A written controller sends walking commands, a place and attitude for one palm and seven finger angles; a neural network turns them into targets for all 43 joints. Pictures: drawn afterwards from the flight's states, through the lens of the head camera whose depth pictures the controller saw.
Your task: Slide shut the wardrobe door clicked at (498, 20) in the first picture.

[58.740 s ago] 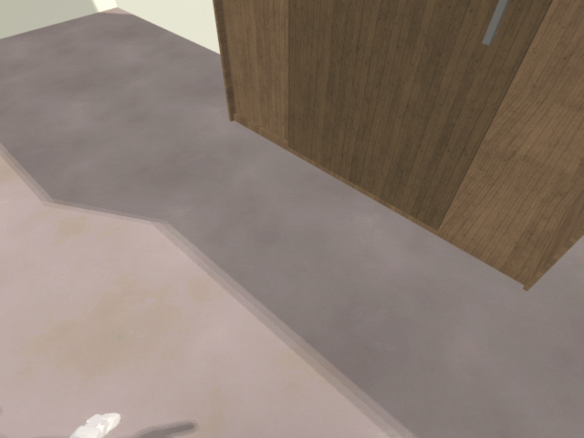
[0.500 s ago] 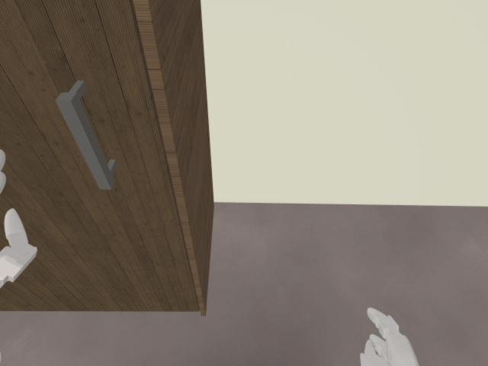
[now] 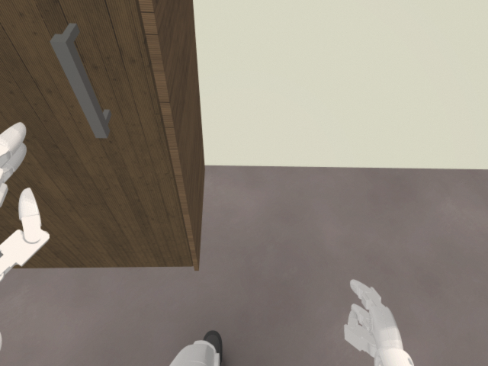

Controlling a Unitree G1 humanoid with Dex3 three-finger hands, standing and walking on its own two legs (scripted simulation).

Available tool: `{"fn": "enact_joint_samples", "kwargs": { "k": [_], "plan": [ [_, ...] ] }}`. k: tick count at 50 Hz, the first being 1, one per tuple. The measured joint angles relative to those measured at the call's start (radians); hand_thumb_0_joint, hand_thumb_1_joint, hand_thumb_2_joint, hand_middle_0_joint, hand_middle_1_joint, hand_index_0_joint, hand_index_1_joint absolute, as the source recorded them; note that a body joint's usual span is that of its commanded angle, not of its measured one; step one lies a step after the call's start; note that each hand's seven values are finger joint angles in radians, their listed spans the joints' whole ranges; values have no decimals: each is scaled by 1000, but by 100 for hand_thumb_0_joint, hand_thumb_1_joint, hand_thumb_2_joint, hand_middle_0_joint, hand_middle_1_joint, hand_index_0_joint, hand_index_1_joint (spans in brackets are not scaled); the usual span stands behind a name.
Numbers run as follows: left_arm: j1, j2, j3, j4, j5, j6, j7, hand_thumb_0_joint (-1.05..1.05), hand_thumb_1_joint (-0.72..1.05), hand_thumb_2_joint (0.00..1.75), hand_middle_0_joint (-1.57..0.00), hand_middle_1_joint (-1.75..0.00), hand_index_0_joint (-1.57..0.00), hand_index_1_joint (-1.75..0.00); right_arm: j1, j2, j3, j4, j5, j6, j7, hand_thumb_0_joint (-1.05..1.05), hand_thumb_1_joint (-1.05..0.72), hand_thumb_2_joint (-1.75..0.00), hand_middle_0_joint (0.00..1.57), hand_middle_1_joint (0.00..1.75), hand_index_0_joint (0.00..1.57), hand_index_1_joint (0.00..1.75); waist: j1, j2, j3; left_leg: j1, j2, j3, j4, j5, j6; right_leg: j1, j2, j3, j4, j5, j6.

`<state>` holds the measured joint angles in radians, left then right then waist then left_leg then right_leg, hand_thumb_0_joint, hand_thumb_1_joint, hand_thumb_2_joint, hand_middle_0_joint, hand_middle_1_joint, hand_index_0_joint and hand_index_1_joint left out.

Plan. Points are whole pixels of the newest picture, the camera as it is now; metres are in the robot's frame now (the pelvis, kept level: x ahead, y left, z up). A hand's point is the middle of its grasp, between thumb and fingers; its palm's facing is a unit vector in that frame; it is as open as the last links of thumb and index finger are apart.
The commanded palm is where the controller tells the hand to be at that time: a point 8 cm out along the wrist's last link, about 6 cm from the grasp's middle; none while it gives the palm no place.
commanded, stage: step back with the hand held close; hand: left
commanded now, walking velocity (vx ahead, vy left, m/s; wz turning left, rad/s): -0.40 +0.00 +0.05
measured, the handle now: (88, 85) +0.48 +0.31 +0.16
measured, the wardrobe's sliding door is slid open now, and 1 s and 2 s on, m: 0.00 0.00 0.00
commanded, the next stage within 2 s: stop stepping back and stand still in 0.20 s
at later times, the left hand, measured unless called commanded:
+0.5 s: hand out of the picture +0.07 +0.30 +0.21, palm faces +0.36 -0.84 -0.41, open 7.4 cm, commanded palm +0.02 +0.35 +0.19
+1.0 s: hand out of the picture -0.02 +0.34 +0.20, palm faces +0.50 -0.73 -0.47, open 7.5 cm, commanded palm -0.09 +0.37 +0.19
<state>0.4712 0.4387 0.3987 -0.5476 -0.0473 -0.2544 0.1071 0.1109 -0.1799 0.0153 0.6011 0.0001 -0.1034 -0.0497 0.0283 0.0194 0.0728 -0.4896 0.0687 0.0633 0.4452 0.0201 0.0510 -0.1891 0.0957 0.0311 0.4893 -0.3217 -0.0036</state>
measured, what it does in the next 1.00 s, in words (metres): walks backwards: left foot, then right foot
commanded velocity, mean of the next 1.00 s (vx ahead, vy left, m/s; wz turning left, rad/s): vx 0.06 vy -0.07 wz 0.01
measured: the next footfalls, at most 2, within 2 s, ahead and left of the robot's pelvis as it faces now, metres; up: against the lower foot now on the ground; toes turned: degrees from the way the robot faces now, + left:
left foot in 0.22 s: +0.05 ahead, +0.11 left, +0.00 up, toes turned +1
right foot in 0.60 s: -0.20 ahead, -0.05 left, +0.00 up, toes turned -3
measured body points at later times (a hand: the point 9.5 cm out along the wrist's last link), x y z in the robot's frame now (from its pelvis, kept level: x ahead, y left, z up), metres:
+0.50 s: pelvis -0.12 +0.05 +0.02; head -0.12 +0.11 +0.47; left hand +0.04 +0.34 +0.23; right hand +0.05 -0.15 -0.04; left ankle +0.01 +0.11 -0.72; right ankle -0.20 -0.09 -0.67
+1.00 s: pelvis -0.21 +0.07 +0.00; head -0.23 +0.08 +0.45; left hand -0.06 +0.38 +0.23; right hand -0.06 -0.15 -0.08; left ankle -0.20 +0.23 -0.73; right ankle -0.17 -0.01 -0.72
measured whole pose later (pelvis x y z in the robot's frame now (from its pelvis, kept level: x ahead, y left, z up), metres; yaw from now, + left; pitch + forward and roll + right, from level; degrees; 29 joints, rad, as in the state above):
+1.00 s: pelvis -0.21 +0.07 +0.00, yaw +3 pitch -2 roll +0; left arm 0.51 0.48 0.48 -0.54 -0.03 -0.19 0.16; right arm 0.30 -0.15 0.02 0.61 0.00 -0.12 -0.04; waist -0.03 -0.03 -0.01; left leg -0.27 0.12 0.04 0.62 -0.32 -0.04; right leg -0.33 0.02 -0.12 0.70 -0.43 -0.01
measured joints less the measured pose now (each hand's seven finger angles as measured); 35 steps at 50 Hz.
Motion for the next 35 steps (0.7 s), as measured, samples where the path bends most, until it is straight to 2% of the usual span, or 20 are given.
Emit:
{"fn": "enact_joint_samples", "kwargs": {
  "k": [2,4,7,8,9,11,12,14,17,20,23,26,28,29,30,31,32,33,34,35],
  "plan": [
    [48,31,13,-27,-10,-4,-7,2,88,90,-22,-30,-21,-30,17,-1,-2,-16,4,13,-1,1,-90,-89,20,30,21,30,-22,-4,-23,-1,3,-8,21,-16,-8,2,6,-4,15,-3,-3],
    [95,56,28,-40,-14,-9,-5,2,88,90,-22,-30,-22,-31,49,-8,-9,-16,5,23,-5,1,-90,-89,20,30,21,30,-34,-16,-65,-23,-20,-35,117,-154,-41,5,-3,-3,25,-7,-6],
    [135,57,44,-22,-1,-9,10,2,88,90,-22,-30,-22,-31,103,-31,-28,16,-2,39,-15,1,-90,-89,20,30,21,30,-21,-41,-145,-34,-70,-69,389,-318,-71,6,-32,21,21,-4,0],
    [131,49,47,-4,5,-6,15,1,88,90,-22,-30,-22,-31,118,-40,-32,27,-6,45,-20,1,-90,-89,20,30,21,30,-17,-46,-165,-15,-75,-70,421,-338,-74,4,-40,26,11,3,8],
    [113,39,49,17,9,-1,19,1,88,90,-22,-30,-22,-31,129,-49,-34,35,-8,48,-25,1,-90,-89,20,30,21,30,-14,-49,-175,16,-72,-71,402,-340,-76,0,-47,26,5,10,17],
    [46,19,49,62,13,6,30,1,88,90,-22,-30,-22,-31,134,-74,-30,38,-8,44,-37,1,-90,-89,20,30,20,30,-13,-43,-160,101,-58,-79,228,-266,-67,-28,-53,10,24,15,34],
    [0,11,46,87,14,10,35,1,88,90,-22,-30,-22,-31,121,-77,-30,44,-6,40,-42,1,-90,-89,20,30,20,30,-16,-53,-134,111,-71,-76,176,-276,-35,-55,-66,5,51,15,39],
    [-72,-1,44,120,13,24,46,1,88,90,-21,-30,-21,-30,80,-62,-28,42,-3,33,-35,1,-91,-89,20,30,20,30,1,-84,-56,110,-94,-54,133,-233,8,-114,-79,31,133,6,18],
    [-65,-13,26,82,1,50,40,2,89,90,-21,-30,-21,-30,43,-28,-15,10,-19,1,-11,1,-91,-89,20,30,20,30,-6,-71,8,101,-72,-50,67,-145,23,-201,-34,35,330,-141,9],
    [16,-4,0,-48,2,59,30,2,89,90,-21,-30,-21,-30,57,17,-2,-14,-17,-35,15,1,-90,-89,20,30,21,30,-17,-58,7,99,-46,-63,4,-82,24,-204,-14,5,413,-142,8],
    [113,32,10,-158,1,52,28,2,88,90,-21,-30,-21,-30,94,61,18,-15,-16,-38,28,1,-90,-89,20,30,21,30,-22,-70,-49,116,-37,-61,-73,-42,2,-131,-20,-32,367,-154,3],
    [141,61,30,-137,-8,63,34,2,88,90,-22,-30,-21,-30,124,82,32,6,-24,-14,20,1,-90,-89,20,30,21,30,-35,-57,-123,138,-44,-75,-170,-62,-63,-8,-2,-88,214,-205,-20],
    [118,71,41,-70,-13,91,40,2,88,90,-22,-30,-21,-31,133,77,33,12,-25,4,11,1,-90,-89,20,30,21,30,-38,-46,-157,116,-58,-61,-175,-155,-111,90,8,-133,36,-212,-55],
    [105,83,58,-46,-17,107,44,1,88,90,-22,-30,-21,-30,130,72,34,4,-20,12,8,1,-90,-89,20,30,21,30,-27,-68,-166,60,-82,-26,-80,-249,-120,122,-13,-124,-56,-194,-89],
    [98,91,81,-34,-23,122,48,1,88,90,-22,-30,-21,-30,120,62,36,-6,-13,17,7,1,-90,-89,20,30,21,30,1,-106,-170,-18,-112,-8,103,-316,-115,127,-56,-84,-127,-155,-123],
    [82,63,78,-17,-25,133,45,1,88,90,-22,-30,-21,-30,102,36,33,4,-7,23,7,1,-90,-89,21,30,21,30,24,-90,-166,-85,-108,-31,315,-345,-107,91,-67,-74,-119,-24,-116],
    [65,30,64,0,-29,145,38,1,88,90,-21,-30,-21,-30,95,13,26,27,-4,32,9,1,-90,-89,21,30,21,30,33,-62,-166,-122,-95,-60,499,-354,-99,67,-60,-76,-77,16,-94],
    [49,9,50,21,-28,145,34,1,88,90,-21,-30,-21,-30,103,1,20,51,-7,41,12,1,-90,-89,21,30,21,30,36,-57,-174,-129,-82,-67,620,-373,-92,58,-62,-78,-50,12,-74],
    [28,-5,34,40,-25,144,31,2,88,90,-21,-30,-21,-30,123,-3,14,69,-3,49,14,1,-90,-89,20,30,21,30,36,-68,-190,-113,-70,-63,673,-377,-84,59,-75,-84,-40,-3,-54],
    [6,-20,19,61,-18,138,32,2,88,90,-21,-30,-21,-30,146,-6,12,84,-1,51,11,1,-90,-89,20,30,21,30,36,-87,-207,-80,-53,-54,664,-373,-76,61,-90,-89,-40,-15,-40]
  ]
}}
